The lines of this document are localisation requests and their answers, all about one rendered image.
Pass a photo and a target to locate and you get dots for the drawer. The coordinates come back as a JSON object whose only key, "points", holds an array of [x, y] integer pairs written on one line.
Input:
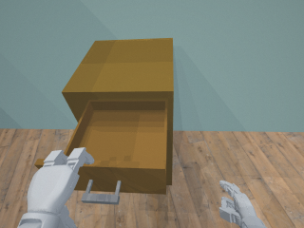
{"points": [[128, 142]]}

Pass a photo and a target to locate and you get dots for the left robot forearm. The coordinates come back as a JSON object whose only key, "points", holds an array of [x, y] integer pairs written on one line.
{"points": [[39, 219]]}

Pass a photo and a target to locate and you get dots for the cabinet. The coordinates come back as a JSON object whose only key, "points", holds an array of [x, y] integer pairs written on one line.
{"points": [[128, 69]]}

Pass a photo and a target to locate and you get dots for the right robot forearm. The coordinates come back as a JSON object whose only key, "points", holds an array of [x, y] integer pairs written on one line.
{"points": [[252, 222]]}

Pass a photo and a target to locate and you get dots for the left robot hand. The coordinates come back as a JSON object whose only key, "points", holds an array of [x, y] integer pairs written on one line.
{"points": [[52, 185]]}

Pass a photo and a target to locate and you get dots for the handle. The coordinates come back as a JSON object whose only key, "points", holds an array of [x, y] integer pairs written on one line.
{"points": [[114, 199]]}

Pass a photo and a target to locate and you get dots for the right robot hand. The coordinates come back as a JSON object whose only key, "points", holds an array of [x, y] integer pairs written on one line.
{"points": [[241, 207]]}

